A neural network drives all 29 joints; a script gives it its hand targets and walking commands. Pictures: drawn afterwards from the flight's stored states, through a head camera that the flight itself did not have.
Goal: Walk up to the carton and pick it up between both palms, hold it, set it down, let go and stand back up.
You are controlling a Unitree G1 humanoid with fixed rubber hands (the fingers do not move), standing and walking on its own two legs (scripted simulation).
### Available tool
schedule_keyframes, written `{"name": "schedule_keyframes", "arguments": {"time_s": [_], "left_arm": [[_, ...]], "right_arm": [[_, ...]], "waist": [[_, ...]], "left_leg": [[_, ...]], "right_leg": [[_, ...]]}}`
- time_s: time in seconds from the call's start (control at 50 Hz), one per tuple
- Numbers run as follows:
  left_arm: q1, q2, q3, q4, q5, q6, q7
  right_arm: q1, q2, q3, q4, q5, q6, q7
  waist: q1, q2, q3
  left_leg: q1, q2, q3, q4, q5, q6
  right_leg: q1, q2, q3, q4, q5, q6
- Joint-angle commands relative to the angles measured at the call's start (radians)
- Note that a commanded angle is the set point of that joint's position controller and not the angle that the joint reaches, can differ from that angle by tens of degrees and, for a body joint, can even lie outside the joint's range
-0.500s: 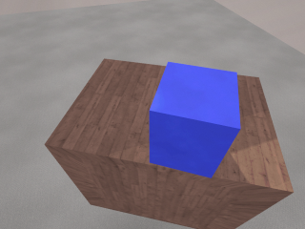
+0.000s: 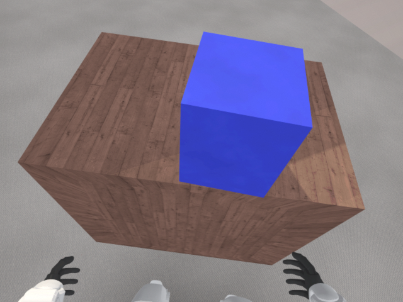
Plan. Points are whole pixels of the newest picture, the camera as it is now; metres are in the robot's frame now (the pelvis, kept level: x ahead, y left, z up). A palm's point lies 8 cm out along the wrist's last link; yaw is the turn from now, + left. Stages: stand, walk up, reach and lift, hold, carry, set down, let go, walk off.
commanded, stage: reach and lift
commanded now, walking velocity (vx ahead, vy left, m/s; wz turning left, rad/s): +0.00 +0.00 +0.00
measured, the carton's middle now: (235, 120) +0.47 -0.05 +0.07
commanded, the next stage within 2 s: none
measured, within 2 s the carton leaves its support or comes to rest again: neither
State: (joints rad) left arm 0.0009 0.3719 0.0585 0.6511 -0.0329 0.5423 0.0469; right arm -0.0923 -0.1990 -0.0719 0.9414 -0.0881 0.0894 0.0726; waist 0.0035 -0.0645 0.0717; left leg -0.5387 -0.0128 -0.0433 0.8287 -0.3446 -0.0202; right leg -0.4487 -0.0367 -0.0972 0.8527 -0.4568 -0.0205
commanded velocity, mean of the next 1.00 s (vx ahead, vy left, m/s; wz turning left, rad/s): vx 0.00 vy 0.00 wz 0.00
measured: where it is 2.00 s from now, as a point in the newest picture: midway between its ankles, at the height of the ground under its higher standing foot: outside the picture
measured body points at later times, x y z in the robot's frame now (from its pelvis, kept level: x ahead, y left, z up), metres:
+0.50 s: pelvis -0.01 -0.02 +0.03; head +0.05 -0.01 +0.48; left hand +0.19 +0.25 -0.06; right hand +0.21 -0.22 -0.05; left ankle +0.05 +0.13 -0.70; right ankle -0.01 -0.10 -0.70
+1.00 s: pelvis +0.03 +0.01 +0.05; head +0.03 +0.03 +0.50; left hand +0.22 +0.23 -0.02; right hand +0.21 -0.21 -0.01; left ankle +0.05 +0.13 -0.70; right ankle -0.01 -0.10 -0.70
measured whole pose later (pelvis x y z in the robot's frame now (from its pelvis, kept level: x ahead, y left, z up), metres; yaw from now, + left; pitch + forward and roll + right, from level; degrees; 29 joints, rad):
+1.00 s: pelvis +0.03 +0.01 +0.05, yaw -5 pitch -3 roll +0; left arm 0.22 0.21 0.00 0.35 -0.07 0.19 0.02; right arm 0.20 -0.15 -0.02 0.56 0.03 -0.13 0.01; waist 0.05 -0.03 0.04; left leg -0.12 0.02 0.05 0.34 -0.18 0.00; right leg -0.05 0.00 -0.01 0.31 -0.22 0.00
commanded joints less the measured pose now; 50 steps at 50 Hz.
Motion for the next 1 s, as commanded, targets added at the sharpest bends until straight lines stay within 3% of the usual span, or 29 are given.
{"name": "schedule_keyframes", "arguments": {"time_s": [0.0,0.02,0.04,0.08,0.1,0.12,0.16,0.22,0.28,0.32,0.36,0.4,0.42,0.48,0.52,0.6,0.64,0.74,0.76,0.8,0.82,0.9,0.92,0.98], "left_arm": [[0.079,-0.056,0.074,-0.174,0.056,0.169,-0.016],[0.118,-0.073,0.089,-0.225,0.07,0.177,-0.027],[0.169,-0.059,0.11,-0.26,0.083,0.17,-0.034],[0.217,-0.024,0.143,-0.23,0.104,0.145,-0.063],[0.215,0.007,0.177,-0.231,0.117,0.123,-0.072],[0.187,0.014,0.184,-0.236,0.125,0.102,-0.075],[0.095,0.043,0.203,-0.237,0.132,0.045,-0.077],[-0.053,0.051,0.18,-0.263,0.115,-0.026,-0.053],[-0.138,0.046,0.145,-0.272,0.06,-0.066,-0.047],[-0.184,0.061,0.123,-0.34,0.026,-0.088,-0.045],[-0.18,0.061,0.097,-0.361,-0.003,-0.094,-0.045],[-0.105,0.042,0.067,-0.363,-0.033,-0.087,-0.05],[-0.047,0.056,0.081,-0.347,-0.027,-0.091,-0.054],[0.061,0.054,0.1,-0.321,-0.023,-0.118,-0.075],[0.109,0.039,0.118,-0.307,-0.001,-0.146,-0.086],[0.184,-0.001,0.099,-0.329,-0.002,-0.218,-0.087],[0.163,-0.011,0.08,-0.345,-0.016,-0.264,-0.074],[0.084,-0.032,0.014,-0.372,-0.054,-0.355,-0.043],[0.111,-0.042,0.004,-0.355,-0.056,-0.359,-0.041],[0.114,-0.045,0.003,-0.377,-0.061,-0.373,-0.032],[0.12,-0.043,-0.014,-0.405,-0.07,-0.376,-0.027],[0.191,-0.067,-0.011,-0.398,-0.033,-0.372,-0.017],[0.204,-0.069,-0.018,-0.412,-0.033,-0.379,-0.021],[0.24,-0.084,-0.012,-0.437,-0.025,-0.395,-0.028]], "right_arm": [[0.06,-0.265,0.081,0.028,0.155,0.03,0.023],[0.087,-0.267,0.09,0.021,0.179,0.024,0.02],[0.087,-0.291,0.104,-0.025,0.199,0.01,0.013],[0.066,-0.235,0.15,-0.096,0.216,-0.007,-0.033],[0.063,-0.219,0.154,-0.164,0.2,-0.02,-0.051],[0.039,-0.203,0.148,-0.199,0.175,-0.036,-0.067],[-0.023,-0.138,0.13,-0.29,0.129,-0.062,-0.074],[-0.055,-0.056,0.088,-0.401,0.079,-0.06,-0.063],[-0.045,-0.01,0.057,-0.483,0.049,-0.026,-0.059],[-0.016,-0.02,0.024,-0.518,0.052,-0.02,-0.07],[0.012,-0.023,0.019,-0.478,0.062,-0.016,-0.086],[0.053,-0.031,0.025,-0.431,0.087,-0.012,-0.105],[0.092,-0.036,0.033,-0.435,0.093,-0.021,-0.114],[0.13,-0.043,0.049,-0.391,0.102,-0.059,-0.135],[0.144,-0.054,0.066,-0.376,0.106,-0.098,-0.142],[0.179,-0.067,0.05,-0.403,0.088,-0.163,-0.141],[0.172,-0.076,0.044,-0.43,0.09,-0.205,-0.122],[0.17,-0.043,0.019,-0.453,0.089,-0.255,-0.084],[0.182,-0.047,0.009,-0.451,0.084,-0.252,-0.082],[0.196,-0.036,0.028,-0.48,0.101,-0.254,-0.075],[0.216,-0.034,0.026,-0.48,0.111,-0.254,-0.073],[0.247,-0.062,0.016,-0.473,0.131,-0.248,-0.062],[0.25,-0.064,0.012,-0.492,0.131,-0.253,-0.06],[0.296,-0.064,-0.01,-0.514,0.124,-0.252,-0.075]], "waist": [[-0.009,0.211,-0.357],[-0.003,0.236,-0.369],[0.005,0.209,-0.343],[0.004,0.085,-0.223],[0.025,0.026,-0.219],[0.027,0.005,-0.171],[0.065,-0.062,-0.105],[0.101,0.014,-0.049],[0.088,0.01,-0.1],[0.055,0.044,-0.163],[0.033,0.096,-0.195],[0.008,0.089,-0.194],[0.013,0.1,-0.202],[0.016,0.039,-0.211],[0.027,0.035,-0.197],[0.026,0.032,-0.194],[0.047,0.057,-0.199],[0.043,0.122,-0.181],[0.039,0.102,-0.149],[0.056,0.116,-0.174],[0.047,0.117,-0.165],[0.061,0.12,-0.142],[0.057,0.085,-0.141],[0.044,0.099,-0.125]], "left_leg": [[0.485,0.076,-0.008,-0.138,0.698,-0.084],[0.534,0.07,-0.001,-0.177,0.712,-0.102],[0.541,0.064,0.011,-0.207,0.661,-0.102],[0.432,0.015,0.067,-0.255,0.512,-0.074],[0.415,-0.004,0.087,-0.28,0.446,-0.053],[0.364,-0.011,0.099,-0.307,0.373,-0.03],[0.295,-0.016,0.13,-0.347,0.193,0.005],[0.226,-0.005,0.161,-0.344,0.033,0.019],[0.164,0.02,0.168,-0.333,0.003,0.026],[0.212,0.028,0.164,-0.33,0.007,0.02],[0.245,0.029,0.161,-0.325,0.037,0.01],[0.295,0.039,0.144,-0.339,0.088,0.0],[0.338,0.028,0.151,-0.357,0.14,-0.006],[0.411,0.002,0.151,-0.381,0.291,0.0],[0.457,-0.012,0.135,-0.391,0.407,-0.007],[0.513,-0.013,0.134,-0.421,0.504,-0.022],[0.549,-0.014,0.128,-0.424,0.521,-0.03],[0.566,0.004,0.119,-0.448,0.416,-0.033],[0.578,0.007,0.117,-0.458,0.388,-0.03],[0.564,0.003,0.12,-0.466,0.389,-0.028],[0.574,0.009,0.117,-0.471,0.411,-0.026],[0.63,0.007,0.096,-0.482,0.482,-0.043],[0.639,0.007,0.098,-0.476,0.504,-0.039],[0.651,0.003,0.108,-0.492,0.507,-0.04]], "right_leg": [[0.001,0.053,-0.051,-0.143,0.347,-0.022],[0.052,0.072,-0.058,-0.187,0.355,-0.022],[0.128,0.084,-0.052,-0.244,0.352,-0.023],[0.27,0.061,-0.006,-0.333,0.538,0.014],[0.318,0.059,0.005,-0.345,0.571,0.029],[0.316,0.045,0.025,-0.363,0.564,0.048],[0.275,0.022,0.053,-0.416,0.358,0.061],[0.148,-0.019,0.114,-0.464,0.028,0.047],[0.155,-0.047,0.157,-0.465,-0.018,0.052],[0.147,-0.048,0.142,-0.443,0.017,0.047],[0.154,-0.046,0.136,-0.425,0.102,0.042],[0.197,-0.037,0.13,-0.434,0.178,0.045],[0.217,-0.027,0.111,-0.447,0.247,0.054],[0.292,0.009,0.07,-0.456,0.431,0.072],[0.325,0.026,0.061,-0.466,0.546,0.078],[0.328,0.069,0.026,-0.516,0.525,0.06],[0.285,0.078,0.017,-0.534,0.478,0.048],[0.179,0.061,0.038,-0.577,0.306,0.008],[0.178,0.062,0.04,-0.589,0.28,0.004],[0.199,0.055,0.052,-0.587,0.286,0.001],[0.2,0.061,0.049,-0.59,0.303,0.0],[0.235,0.073,0.054,-0.62,0.308,-0.011],[0.232,0.072,0.05,-0.62,0.342,-0.003],[0.237,0.074,0.06,-0.64,0.341,-0.004]]}}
